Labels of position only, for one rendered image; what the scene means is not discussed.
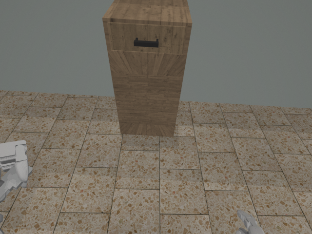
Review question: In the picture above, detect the cabinet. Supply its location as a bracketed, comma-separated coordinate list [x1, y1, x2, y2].
[102, 0, 192, 137]

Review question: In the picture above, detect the right robot hand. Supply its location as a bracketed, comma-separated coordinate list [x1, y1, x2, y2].
[235, 210, 265, 234]

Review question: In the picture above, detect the handle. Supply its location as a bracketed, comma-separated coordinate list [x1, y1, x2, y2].
[134, 38, 159, 48]

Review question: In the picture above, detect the left robot hand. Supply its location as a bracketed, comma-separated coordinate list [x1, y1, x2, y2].
[0, 140, 33, 203]

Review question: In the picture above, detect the drawer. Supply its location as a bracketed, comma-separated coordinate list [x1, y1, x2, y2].
[108, 22, 186, 54]

